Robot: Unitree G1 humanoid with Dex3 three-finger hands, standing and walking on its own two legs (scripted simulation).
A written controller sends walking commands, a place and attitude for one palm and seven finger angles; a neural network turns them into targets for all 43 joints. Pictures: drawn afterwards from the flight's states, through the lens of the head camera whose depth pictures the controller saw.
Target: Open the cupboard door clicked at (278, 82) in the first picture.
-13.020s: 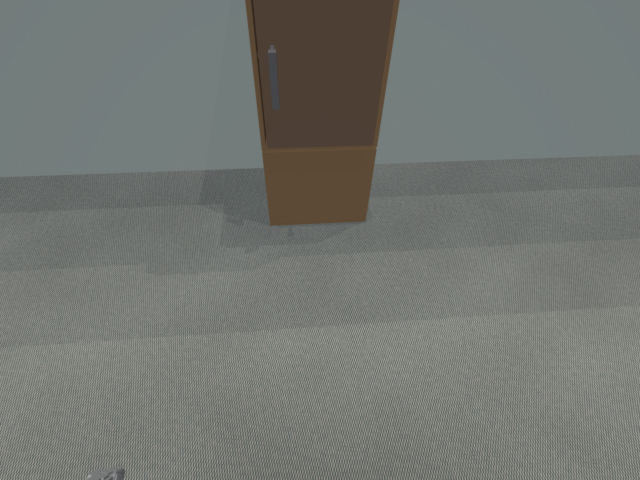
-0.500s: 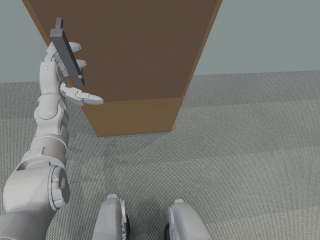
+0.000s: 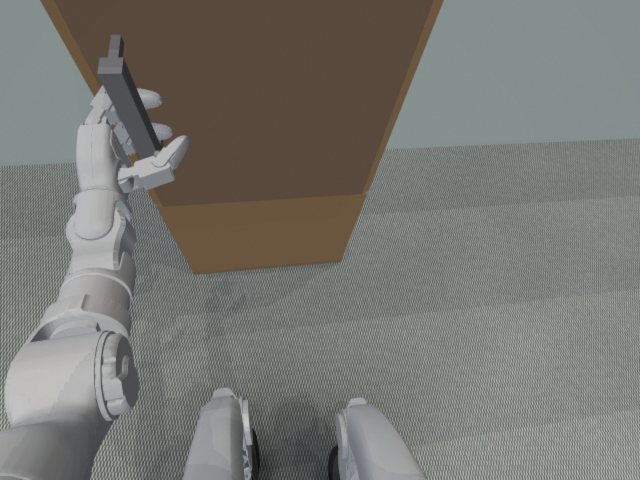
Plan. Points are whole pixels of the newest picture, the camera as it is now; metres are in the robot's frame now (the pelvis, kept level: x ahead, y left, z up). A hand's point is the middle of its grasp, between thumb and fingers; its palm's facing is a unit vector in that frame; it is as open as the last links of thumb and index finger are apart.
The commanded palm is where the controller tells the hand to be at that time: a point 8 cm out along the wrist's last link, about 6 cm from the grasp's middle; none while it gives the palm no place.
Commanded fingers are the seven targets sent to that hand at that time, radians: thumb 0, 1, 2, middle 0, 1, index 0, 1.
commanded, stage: close the thumb around the handle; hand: left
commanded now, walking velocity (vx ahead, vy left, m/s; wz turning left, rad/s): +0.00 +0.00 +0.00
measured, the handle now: (139, 112) +0.55 +0.20 +0.05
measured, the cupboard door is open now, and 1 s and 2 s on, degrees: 0 27 43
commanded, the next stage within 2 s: pull the door open along its arc in 0.22 s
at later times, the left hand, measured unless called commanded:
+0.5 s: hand (160, 158) +0.49 +0.17 +0.04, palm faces +0.10 -0.99 -0.02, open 6.0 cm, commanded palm +0.45 +0.21 +0.05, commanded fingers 0.00 0.90 0.90 -0.40 -1.35 -0.40 -1.35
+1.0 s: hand (223, 257) +0.36 +0.09 +0.05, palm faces +0.44 -0.89 +0.06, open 6.3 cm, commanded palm +0.29 +0.12 +0.05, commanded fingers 0.00 0.90 0.90 -0.40 -1.35 -0.40 -1.35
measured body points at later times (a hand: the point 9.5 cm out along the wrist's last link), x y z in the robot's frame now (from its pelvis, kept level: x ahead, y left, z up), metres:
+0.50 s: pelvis +0.01 +0.00 +0.01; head +0.15 +0.02 +0.43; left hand +0.48 +0.22 +0.05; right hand +0.04 -0.27 -0.11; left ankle +0.06 +0.11 -0.61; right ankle -0.01 -0.12 -0.61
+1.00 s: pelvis +0.02 -0.02 +0.02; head +0.11 -0.01 +0.47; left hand +0.33 +0.14 +0.05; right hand +0.19 -0.24 -0.09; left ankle +0.06 +0.11 -0.61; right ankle -0.01 -0.12 -0.61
